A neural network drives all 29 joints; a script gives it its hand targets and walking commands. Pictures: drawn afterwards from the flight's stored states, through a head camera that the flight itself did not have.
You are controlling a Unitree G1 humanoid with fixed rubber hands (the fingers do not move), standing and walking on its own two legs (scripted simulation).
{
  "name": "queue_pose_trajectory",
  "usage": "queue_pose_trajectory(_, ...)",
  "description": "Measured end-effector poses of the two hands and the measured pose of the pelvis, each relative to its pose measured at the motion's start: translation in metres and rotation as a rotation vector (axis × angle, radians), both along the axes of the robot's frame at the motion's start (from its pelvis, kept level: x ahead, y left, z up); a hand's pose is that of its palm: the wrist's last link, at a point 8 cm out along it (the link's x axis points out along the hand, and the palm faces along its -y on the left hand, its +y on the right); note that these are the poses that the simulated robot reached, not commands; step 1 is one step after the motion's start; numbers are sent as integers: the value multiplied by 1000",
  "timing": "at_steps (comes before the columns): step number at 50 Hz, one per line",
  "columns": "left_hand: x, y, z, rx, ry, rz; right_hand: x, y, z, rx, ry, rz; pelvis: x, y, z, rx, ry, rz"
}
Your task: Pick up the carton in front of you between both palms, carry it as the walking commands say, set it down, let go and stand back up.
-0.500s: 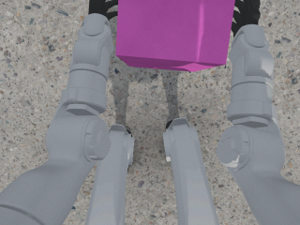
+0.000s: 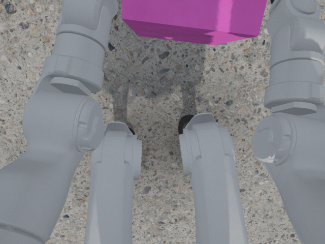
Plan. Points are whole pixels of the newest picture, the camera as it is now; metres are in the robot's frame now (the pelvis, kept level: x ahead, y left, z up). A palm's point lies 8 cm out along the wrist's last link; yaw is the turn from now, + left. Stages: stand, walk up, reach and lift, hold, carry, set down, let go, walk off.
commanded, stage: set down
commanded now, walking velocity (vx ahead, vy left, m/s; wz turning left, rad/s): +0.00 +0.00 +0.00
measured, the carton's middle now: out of the picture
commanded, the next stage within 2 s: none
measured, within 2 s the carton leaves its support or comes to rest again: rests again in 0.36 s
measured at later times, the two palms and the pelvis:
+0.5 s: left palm out of the picture +0.57 +0.05 -0.19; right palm (275, 1) +0.50 -0.25 -0.19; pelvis -0.01 +0.01 -0.02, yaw +0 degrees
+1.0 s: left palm out of the picture +0.57 +0.06 -0.20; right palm (272, 2) +0.50 -0.25 -0.20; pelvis -0.01 +0.01 -0.03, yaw -1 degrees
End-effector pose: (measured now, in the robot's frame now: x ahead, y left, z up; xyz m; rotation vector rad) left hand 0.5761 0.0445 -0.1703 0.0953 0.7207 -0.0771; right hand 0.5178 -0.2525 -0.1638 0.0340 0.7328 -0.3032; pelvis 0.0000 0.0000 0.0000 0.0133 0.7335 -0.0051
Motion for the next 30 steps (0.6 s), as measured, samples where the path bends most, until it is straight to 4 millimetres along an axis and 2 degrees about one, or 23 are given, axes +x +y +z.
queue_pose_trajectory(21, -8, 7, -22, 15, 40, -34, -18, 4, -27, 27, 41, 34, -9, 10, -15, -24, -85, 16)
queue_pose_trajectory(30, -6, 8, -24, -4, 34, -48, -17, 2, -28, 44, 27, 54, -13, 10, -21, -27, -120, 15)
